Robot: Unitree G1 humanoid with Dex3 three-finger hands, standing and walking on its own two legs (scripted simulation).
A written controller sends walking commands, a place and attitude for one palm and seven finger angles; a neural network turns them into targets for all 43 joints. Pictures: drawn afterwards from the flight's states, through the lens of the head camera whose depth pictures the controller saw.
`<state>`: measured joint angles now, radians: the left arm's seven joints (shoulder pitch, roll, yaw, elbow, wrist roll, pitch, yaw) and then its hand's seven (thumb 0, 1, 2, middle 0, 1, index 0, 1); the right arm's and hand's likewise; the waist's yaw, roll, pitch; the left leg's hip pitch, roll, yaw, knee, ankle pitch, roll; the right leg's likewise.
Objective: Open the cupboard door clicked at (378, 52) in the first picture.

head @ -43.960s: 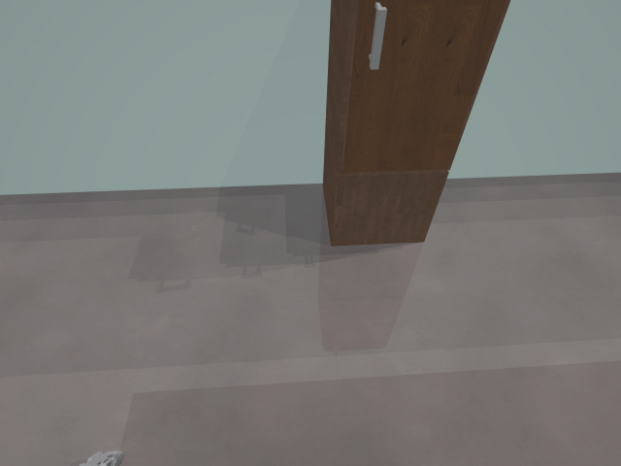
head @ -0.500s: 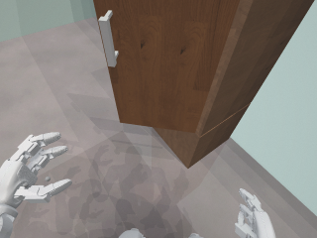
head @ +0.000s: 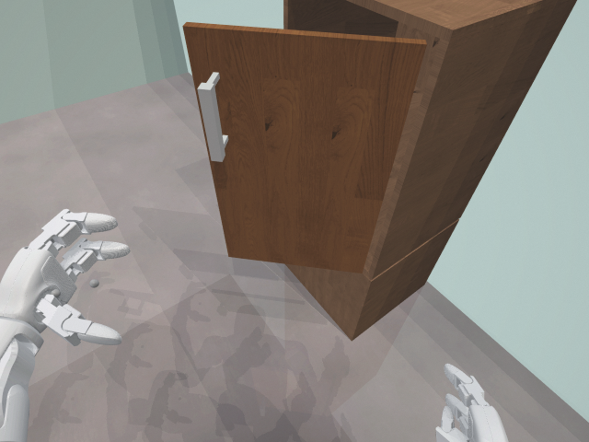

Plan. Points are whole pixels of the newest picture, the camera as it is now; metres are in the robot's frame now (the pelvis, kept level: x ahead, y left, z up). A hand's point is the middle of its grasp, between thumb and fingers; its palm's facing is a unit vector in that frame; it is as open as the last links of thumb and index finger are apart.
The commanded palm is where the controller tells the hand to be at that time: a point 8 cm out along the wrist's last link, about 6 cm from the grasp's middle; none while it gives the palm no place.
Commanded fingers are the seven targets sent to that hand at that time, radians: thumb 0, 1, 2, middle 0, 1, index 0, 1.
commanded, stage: raise the hand with hooked fingers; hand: left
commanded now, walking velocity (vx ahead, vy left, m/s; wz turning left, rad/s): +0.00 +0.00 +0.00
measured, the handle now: (216, 118) +0.59 +0.20 +0.13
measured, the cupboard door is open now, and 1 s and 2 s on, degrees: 46 46 46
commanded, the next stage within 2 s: move the hooked fingers beside the handle in 0.78 s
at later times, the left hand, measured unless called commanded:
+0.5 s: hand (102, 237) +0.30 +0.26 +0.15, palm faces +0.00 -1.00 -0.05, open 14.0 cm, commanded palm +0.26 +0.30 +0.16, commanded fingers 0.00 -0.50 0.30 -0.30 -1.20 -0.30 -1.20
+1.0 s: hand (109, 238) +0.30 +0.25 +0.15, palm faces +0.02 -1.00 -0.03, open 14.0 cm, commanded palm +0.29 +0.30 +0.16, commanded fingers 0.00 -0.50 0.30 -0.30 -1.20 -0.30 -1.20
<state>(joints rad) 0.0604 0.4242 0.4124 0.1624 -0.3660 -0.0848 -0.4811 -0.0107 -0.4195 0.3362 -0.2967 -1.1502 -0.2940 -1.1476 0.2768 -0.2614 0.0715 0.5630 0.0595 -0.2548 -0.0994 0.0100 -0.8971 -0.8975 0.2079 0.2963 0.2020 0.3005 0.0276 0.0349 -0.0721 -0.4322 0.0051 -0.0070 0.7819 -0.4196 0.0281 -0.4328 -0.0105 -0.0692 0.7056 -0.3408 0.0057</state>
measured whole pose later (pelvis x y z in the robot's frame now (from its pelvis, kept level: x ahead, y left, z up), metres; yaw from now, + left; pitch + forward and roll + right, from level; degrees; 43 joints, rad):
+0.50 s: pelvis +0.00 -0.01 +0.01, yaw +0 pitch +2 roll -1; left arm -0.13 0.47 0.44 0.32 -0.34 0.01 -0.51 -0.02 -0.50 0.30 -0.30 -1.20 -0.30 -1.20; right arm 0.28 -0.28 0.07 0.58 0.07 -0.22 -0.11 0.01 -0.90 -0.90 0.21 0.30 0.20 0.30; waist 0.02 0.04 -0.05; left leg -0.30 0.01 0.00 0.62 -0.35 0.01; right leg -0.32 0.00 -0.06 0.59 -0.29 -0.01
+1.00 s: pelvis +0.00 -0.02 +0.02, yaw +0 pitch +1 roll -1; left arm -0.18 0.45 0.43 0.37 -0.33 -0.02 -0.50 -0.02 -0.50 0.30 -0.30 -1.20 -0.30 -1.20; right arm 0.27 -0.28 0.07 0.59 0.08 -0.22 -0.13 0.01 -0.90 -0.90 0.21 0.30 0.20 0.30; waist 0.03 0.04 -0.04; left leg -0.30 0.01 -0.01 0.62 -0.34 0.00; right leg -0.32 0.00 -0.07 0.58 -0.28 -0.02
